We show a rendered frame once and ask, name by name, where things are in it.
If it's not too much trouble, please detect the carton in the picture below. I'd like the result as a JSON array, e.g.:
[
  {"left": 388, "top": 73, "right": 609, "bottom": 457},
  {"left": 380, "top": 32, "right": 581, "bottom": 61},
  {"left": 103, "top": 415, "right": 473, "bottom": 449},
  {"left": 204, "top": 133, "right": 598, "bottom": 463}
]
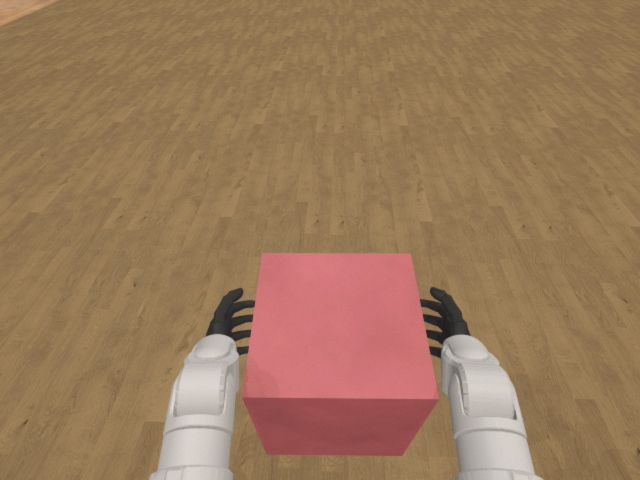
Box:
[{"left": 242, "top": 253, "right": 439, "bottom": 456}]

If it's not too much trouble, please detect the left robot hand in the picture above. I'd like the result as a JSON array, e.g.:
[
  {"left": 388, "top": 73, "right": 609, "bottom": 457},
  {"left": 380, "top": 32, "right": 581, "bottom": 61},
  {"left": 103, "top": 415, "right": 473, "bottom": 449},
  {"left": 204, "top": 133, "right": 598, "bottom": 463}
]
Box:
[{"left": 206, "top": 288, "right": 255, "bottom": 355}]

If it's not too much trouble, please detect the robot right forearm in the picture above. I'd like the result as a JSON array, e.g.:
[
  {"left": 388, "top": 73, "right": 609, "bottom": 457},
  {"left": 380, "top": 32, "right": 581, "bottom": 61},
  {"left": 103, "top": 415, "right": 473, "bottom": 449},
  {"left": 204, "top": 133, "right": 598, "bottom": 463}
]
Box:
[{"left": 441, "top": 335, "right": 544, "bottom": 480}]

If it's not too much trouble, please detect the robot left forearm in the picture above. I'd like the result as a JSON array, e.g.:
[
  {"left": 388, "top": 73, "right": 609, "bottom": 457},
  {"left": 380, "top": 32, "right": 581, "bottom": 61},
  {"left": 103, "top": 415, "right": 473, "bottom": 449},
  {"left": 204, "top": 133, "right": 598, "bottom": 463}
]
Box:
[{"left": 149, "top": 334, "right": 239, "bottom": 480}]

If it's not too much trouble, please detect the right robot hand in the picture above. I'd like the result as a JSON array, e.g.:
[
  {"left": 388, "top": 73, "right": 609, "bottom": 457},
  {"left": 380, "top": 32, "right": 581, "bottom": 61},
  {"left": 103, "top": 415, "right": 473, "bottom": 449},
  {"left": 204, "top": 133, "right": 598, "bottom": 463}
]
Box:
[{"left": 420, "top": 287, "right": 471, "bottom": 359}]

